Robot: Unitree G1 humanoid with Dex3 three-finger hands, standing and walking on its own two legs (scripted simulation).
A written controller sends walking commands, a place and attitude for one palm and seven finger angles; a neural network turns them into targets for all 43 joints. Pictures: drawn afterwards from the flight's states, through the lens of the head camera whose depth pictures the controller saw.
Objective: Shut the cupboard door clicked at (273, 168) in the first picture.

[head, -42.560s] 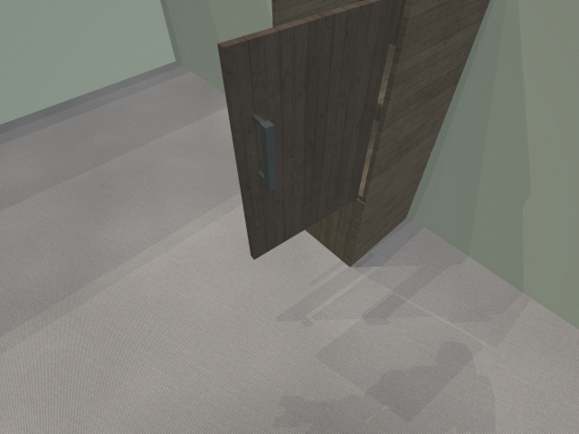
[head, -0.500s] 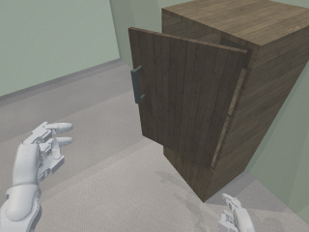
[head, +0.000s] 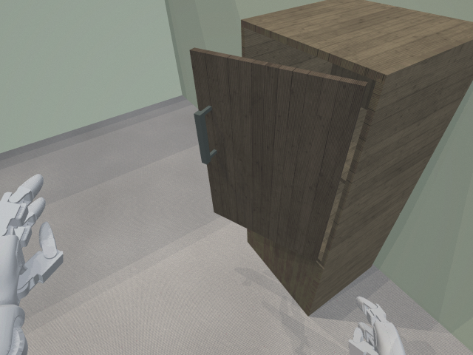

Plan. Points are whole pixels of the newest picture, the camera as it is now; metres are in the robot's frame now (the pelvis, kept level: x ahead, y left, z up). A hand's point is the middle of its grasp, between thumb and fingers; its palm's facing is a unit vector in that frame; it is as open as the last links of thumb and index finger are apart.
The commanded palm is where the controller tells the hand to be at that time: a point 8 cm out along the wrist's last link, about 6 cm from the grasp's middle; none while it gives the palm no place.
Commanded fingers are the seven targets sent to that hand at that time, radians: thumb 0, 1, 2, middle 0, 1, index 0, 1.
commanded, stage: draw the hand back to the body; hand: left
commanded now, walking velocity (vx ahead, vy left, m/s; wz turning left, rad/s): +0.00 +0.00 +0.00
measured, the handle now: (207, 135) +0.65 +0.17 +0.03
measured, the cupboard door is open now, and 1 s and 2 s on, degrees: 24 24 24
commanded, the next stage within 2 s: step back with the hand held close in 0.02 s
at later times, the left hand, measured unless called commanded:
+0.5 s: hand (37, 256) +0.18 +0.29 +0.16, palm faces +0.37 -0.79 -0.50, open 7.4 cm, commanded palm +0.12 +0.33 +0.17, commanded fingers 0.00 0.90 0.90 -0.20 -0.30 -0.20 -0.30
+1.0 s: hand out of the picture +0.09 +0.30 +0.16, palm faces +0.47 -0.79 -0.40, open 7.4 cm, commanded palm +0.03 +0.33 +0.17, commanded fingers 0.00 0.90 0.90 -0.20 -0.30 -0.20 -0.30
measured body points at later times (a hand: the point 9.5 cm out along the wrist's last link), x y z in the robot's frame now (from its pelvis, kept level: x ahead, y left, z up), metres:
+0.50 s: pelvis -0.02 +0.03 -0.01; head -0.01 +0.01 +0.44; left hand +0.16 +0.33 +0.18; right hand +0.16 -0.22 -0.09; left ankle +0.02 +0.13 -0.74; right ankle -0.04 -0.12 -0.74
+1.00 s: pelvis -0.11 +0.03 -0.02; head -0.11 +0.04 +0.43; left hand +0.06 +0.34 +0.18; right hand +0.05 -0.21 -0.10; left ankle +0.02 +0.13 -0.74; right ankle -0.05 -0.12 -0.74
